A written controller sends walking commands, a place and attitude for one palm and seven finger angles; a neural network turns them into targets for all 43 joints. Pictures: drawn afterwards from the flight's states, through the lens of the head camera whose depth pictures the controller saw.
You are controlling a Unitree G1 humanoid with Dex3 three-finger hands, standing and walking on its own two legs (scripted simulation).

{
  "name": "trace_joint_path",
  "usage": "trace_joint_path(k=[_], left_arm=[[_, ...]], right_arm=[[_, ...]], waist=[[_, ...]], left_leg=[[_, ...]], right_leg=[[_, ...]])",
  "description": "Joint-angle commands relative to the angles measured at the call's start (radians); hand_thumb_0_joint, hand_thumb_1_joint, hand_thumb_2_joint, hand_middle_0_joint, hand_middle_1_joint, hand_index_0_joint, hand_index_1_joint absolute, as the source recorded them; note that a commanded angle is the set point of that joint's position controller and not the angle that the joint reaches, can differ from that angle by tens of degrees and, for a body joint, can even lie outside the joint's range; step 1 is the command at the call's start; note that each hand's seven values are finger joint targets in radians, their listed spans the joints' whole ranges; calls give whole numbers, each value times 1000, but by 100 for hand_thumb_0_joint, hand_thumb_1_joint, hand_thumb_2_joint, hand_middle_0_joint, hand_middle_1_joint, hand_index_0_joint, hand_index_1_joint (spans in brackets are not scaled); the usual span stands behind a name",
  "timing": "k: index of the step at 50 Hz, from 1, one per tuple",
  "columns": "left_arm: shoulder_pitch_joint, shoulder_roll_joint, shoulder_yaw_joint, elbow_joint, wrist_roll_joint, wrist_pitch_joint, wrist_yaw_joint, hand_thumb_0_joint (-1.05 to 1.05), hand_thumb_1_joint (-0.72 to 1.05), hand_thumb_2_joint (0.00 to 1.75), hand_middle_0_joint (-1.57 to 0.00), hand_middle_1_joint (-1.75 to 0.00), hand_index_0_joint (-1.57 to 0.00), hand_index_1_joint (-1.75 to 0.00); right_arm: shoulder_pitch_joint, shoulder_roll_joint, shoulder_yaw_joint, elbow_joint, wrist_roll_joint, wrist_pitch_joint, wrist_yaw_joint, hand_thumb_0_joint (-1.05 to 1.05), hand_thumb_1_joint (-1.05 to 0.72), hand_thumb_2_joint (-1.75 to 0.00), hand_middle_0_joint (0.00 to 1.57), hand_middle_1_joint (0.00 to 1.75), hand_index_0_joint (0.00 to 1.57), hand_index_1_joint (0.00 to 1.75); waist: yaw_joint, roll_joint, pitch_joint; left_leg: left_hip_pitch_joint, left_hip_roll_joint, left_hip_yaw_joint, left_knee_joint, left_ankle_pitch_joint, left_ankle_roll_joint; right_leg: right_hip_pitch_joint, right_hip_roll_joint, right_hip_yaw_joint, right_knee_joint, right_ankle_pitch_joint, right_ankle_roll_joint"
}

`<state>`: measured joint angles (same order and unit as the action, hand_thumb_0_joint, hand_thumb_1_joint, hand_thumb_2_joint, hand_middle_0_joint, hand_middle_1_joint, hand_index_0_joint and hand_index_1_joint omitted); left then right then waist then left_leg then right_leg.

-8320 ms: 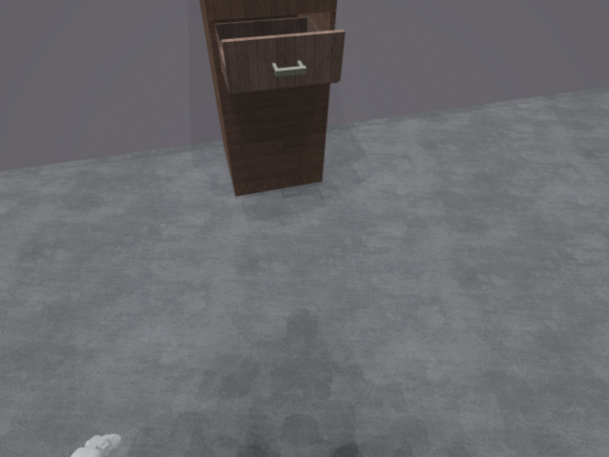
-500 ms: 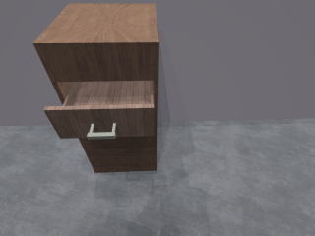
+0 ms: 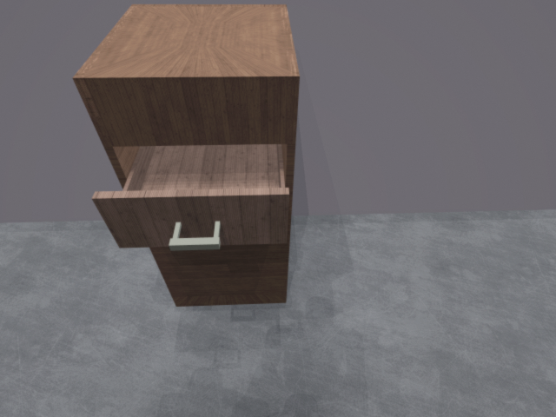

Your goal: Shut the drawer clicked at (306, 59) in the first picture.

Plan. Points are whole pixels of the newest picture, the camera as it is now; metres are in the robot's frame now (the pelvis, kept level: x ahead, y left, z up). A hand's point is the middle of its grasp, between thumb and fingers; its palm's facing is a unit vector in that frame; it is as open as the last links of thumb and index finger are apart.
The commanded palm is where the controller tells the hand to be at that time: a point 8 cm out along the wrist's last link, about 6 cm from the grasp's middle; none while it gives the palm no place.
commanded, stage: come to a stop and stand still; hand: left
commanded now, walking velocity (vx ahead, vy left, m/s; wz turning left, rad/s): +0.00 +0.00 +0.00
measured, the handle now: (196, 235) +0.47 +0.21 -0.08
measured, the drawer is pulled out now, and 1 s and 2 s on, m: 0.16 0.16 0.16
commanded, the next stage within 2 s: look again from close up in 0.60 s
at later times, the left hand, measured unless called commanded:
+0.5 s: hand out of the picture +0.01 +0.16 -0.18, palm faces +0.05 -0.98 -0.18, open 7.4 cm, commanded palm none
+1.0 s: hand out of the picture +0.03 +0.18 -0.18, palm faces +0.03 -0.97 -0.22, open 7.3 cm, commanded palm none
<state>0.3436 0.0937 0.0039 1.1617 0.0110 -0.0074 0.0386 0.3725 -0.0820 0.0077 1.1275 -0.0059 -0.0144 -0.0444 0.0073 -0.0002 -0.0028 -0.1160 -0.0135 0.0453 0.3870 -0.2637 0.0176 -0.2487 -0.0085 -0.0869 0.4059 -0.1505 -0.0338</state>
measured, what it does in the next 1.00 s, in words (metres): stands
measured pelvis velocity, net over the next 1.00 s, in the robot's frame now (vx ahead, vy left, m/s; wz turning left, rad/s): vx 0.03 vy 0.01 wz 0.00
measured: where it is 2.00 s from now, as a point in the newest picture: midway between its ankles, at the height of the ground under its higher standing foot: outside the picture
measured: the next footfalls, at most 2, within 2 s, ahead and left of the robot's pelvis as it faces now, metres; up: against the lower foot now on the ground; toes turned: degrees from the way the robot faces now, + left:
none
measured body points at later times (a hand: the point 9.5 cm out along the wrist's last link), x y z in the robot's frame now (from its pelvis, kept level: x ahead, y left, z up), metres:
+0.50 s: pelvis +0.03 +0.00 +0.00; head +0.04 +0.00 +0.45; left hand +0.01 +0.21 -0.16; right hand +0.00 -0.21 -0.16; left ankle -0.03 +0.11 -0.74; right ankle +0.04 -0.10 -0.74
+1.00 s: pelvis +0.03 +0.01 -0.01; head +0.03 -0.01 +0.44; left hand +0.03 +0.23 -0.16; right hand +0.03 -0.20 -0.18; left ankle -0.03 +0.11 -0.74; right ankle +0.04 -0.10 -0.74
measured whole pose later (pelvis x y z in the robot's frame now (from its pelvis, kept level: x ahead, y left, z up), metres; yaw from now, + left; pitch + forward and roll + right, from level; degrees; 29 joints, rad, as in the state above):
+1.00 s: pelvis +0.03 +0.01 -0.01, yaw +0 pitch -1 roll +0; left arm 0.28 0.13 -0.01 1.13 0.01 -0.01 0.04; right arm 0.33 -0.15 0.03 1.07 -0.01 -0.02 -0.04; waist -0.01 0.05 0.01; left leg -0.09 -0.02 0.05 0.47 -0.36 0.03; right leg -0.24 -0.02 -0.08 0.52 -0.26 -0.02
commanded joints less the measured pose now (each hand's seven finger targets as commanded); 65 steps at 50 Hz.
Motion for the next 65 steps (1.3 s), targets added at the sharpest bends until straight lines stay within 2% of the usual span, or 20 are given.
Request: trace_joint_path(k=[1,19,21,23,28,34,35,36,37,38,39,41,43,45,48,50,53,54,58,65], left_arm=[[69,80,7,-20,-1,-17,6,0,90,90,-20,-30,-20,-30],[37,111,10,-30,-4,-22,7,0,90,90,-20,-30,-20,-30],[34,117,10,-31,-5,-21,7,0,90,90,-20,-30,-20,-30],[25,121,12,-30,-6,-21,6,0,90,90,-20,-30,-20,-30],[16,133,13,-32,-6,-23,6,0,90,90,-20,-30,-20,-30],[2,142,14,-35,-6,-21,5,0,90,90,-20,-30,-20,-30],[78,158,9,-6,6,-43,42,0,90,90,-20,-30,-20,-30],[54,187,13,-45,-1,-45,33,0,90,90,-20,-30,-20,-30],[15,169,5,-57,-2,-45,21,0,90,90,-20,-30,-20,-30],[7,158,1,-59,-1,-42,14,0,90,90,-20,-30,-20,-30],[3,158,0,-70,-2,-39,11,0,90,90,-20,-30,-20,-30],[-8,141,-2,-71,-2,-34,4,0,90,90,-20,-30,-20,-30],[-11,132,-6,-71,-5,-31,0,0,90,90,-20,-30,-20,-30],[-20,128,-9,-70,-6,-24,-1,0,90,90,-20,-30,-20,-30],[-13,130,-7,-72,-8,-20,-2,0,90,90,-20,-30,-20,-30],[-14,132,-5,-73,-8,-18,-2,0,90,90,-20,-30,-20,-30],[-13,135,-4,-72,-9,-17,-2,0,90,90,-20,-30,-20,-30],[-14,136,-4,-72,-10,-16,-3,0,90,90,-20,-30,-20,-30],[-10,137,-1,-72,-10,-17,-3,0,90,90,-20,-30,-20,-30],[-10,131,-2,-63,-8,-18,-2,0,90,90,-20,-30,-20,-30]], right_arm=[[93,-94,-9,-1,-2,-15,-4,0,-90,-90,20,30,20,30],[62,-116,-8,9,-3,-20,-8,0,-90,-90,20,30,20,30],[55,-119,-7,12,-3,-20,-9,0,-90,-90,20,30,20,30],[56,-123,-7,12,-3,-19,-9,0,-90,-90,20,30,20,30],[50,-138,-8,11,-4,-21,-10,0,-90,-90,20,30,20,30],[39,-146,-8,10,-3,-18,-9,0,-90,-90,20,30,20,30],[-82,-169,-11,-59,6,-32,12,0,-90,-90,20,30,20,30],[0,-127,-12,-89,-1,-14,9,0,-90,-90,20,30,20,30],[10,-119,-10,-78,-6,-16,10,0,-90,-90,20,30,20,30],[42,-118,-4,-72,-7,-19,14,0,-90,-90,20,30,20,30],[54,-124,-2,-77,-12,-22,17,0,-90,-90,20,30,20,30],[45,-140,0,-84,-9,-27,14,0,-90,-90,20,30,20,30],[38,-147,3,-89,-6,-28,9,0,-90,-90,20,30,20,30],[36,-156,6,-84,-6,-23,7,0,-90,-90,20,30,20,30],[34,-156,11,-74,-6,-23,7,0,-90,-90,20,30,20,30],[35,-154,13,-65,-7,-23,7,0,-90,-90,20,30,20,30],[34,-151,15,-55,-7,-21,8,0,-90,-90,20,30,20,30],[34,-148,16,-51,-8,-23,7,0,-90,-90,20,30,20,30],[35,-147,16,-37,-7,-25,6,0,-90,-90,20,30,20,30],[38,-135,15,-11,-6,-19,5,0,-90,-90,20,30,20,30]], waist=[[2,10,111],[-2,8,69],[0,23,81],[-1,24,84],[-2,15,61],[-2,13,79],[40,-13,105],[-22,26,21],[-26,105,52],[-28,104,32],[-22,114,-3],[-18,47,-8],[-17,4,27],[-14,-17,95],[-10,-8,124],[-6,8,123],[-7,-6,123],[-6,18,111],[-5,4,73],[-9,-9,93]], left_leg=[[-132,128,-113,-131,35,16],[-53,128,-94,-96,213,11],[-52,125,-94,-98,210,10],[-58,126,-93,-104,189,9],[-32,127,-95,-97,238,10],[-38,130,-97,-105,216,9],[-139,140,-27,100,231,-14],[-127,80,-68,67,-31,-11],[-123,78,-70,14,-26,-2],[-124,101,-86,-3,10,2],[-112,114,-85,1,62,13],[-119,125,-103,-3,136,25],[-113,125,-101,-8,184,26],[-137,126,-102,-23,182,29],[-139,117,-98,-41,153,27],[-140,115,-99,-52,149,29],[-135,110,-94,-57,103,29],[-127,111,-97,-66,119,30],[-106,110,-89,-57,145,28],[-101,108,-84,-58,116,24]], right_leg=[[61,-95,113,-54,38,8],[123,-106,109,-44,162,-1],[120,-109,109,-47,159,-1],[124,-109,109,-52,146,-2],[141,-111,108,-48,186,-6],[141,-108,109,-59,162,-5],[107,-158,136,12,530,12],[136,-201,202,6,365,-27],[84,-179,182,9,233,-42],[66,-140,147,7,30,-43],[84,-117,129,26,13,-39],[110,-102,110,54,50,-32],[100,-101,109,57,99,-31],[76,-93,104,57,77,-25],[67,-96,114,48,61,-24],[79,-94,113,48,54,-23],[77,-97,123,36,41,-24],[87,-95,123,39,51,-24],[114,-100,123,47,94,-24],[104,-105,129,29,101,-25]])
